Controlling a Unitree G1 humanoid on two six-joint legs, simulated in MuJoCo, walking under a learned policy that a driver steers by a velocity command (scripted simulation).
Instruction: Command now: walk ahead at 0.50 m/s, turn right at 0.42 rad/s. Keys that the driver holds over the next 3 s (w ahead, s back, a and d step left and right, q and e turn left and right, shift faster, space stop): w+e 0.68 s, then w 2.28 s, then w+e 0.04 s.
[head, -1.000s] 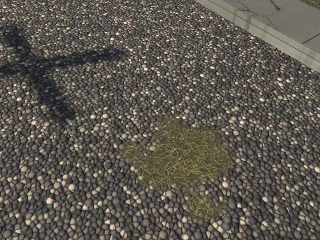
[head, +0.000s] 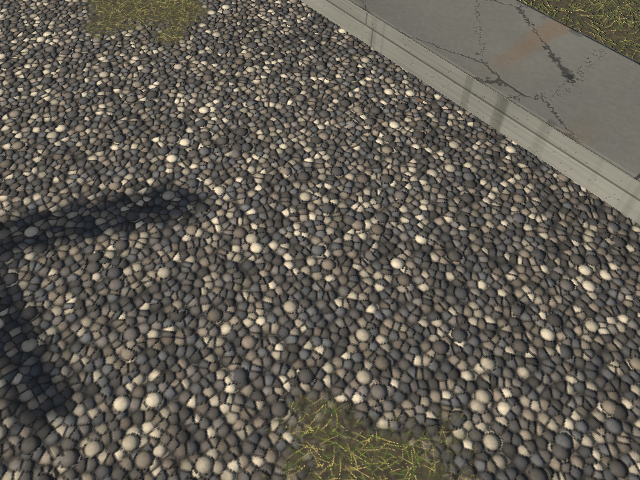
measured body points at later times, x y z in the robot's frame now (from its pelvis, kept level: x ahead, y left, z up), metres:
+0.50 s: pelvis +0.25 -0.08 -0.02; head +0.29 -0.10 +0.43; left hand +0.48 +0.13 -0.12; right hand +0.24 -0.37 -0.15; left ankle +0.13 +0.10 -0.64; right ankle +0.31 -0.17 -0.74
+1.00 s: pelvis +0.54 -0.14 -0.01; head +0.57 -0.15 +0.44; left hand +0.70 +0.09 -0.14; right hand +0.59 -0.45 -0.10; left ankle +0.66 -0.09 -0.74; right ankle +0.34 -0.18 -0.67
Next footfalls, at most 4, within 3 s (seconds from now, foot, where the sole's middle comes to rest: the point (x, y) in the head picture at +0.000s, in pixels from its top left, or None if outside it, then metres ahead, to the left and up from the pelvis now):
0.42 right None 0.35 -0.18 -0.77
0.92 left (373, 380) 0.70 -0.11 -0.77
1.46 right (517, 329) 0.84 -0.46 -0.77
1.94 left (463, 234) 1.13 -0.38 -0.77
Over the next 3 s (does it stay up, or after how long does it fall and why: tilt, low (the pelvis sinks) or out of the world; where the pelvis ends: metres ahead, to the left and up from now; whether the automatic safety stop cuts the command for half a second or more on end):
stays up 1.46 -0.67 0.02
